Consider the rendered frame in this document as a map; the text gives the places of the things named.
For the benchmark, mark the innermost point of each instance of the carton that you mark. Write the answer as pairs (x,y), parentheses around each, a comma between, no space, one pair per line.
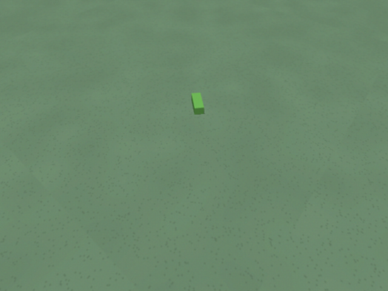
(197,103)

